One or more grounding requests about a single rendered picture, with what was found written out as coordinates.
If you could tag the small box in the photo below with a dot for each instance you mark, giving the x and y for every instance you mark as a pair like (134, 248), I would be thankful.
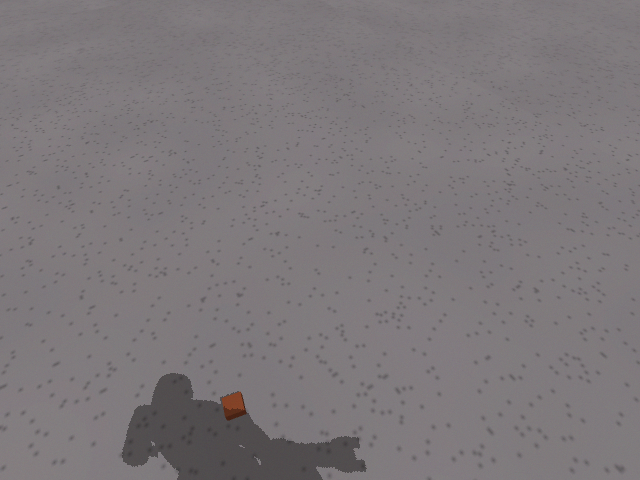
(233, 406)

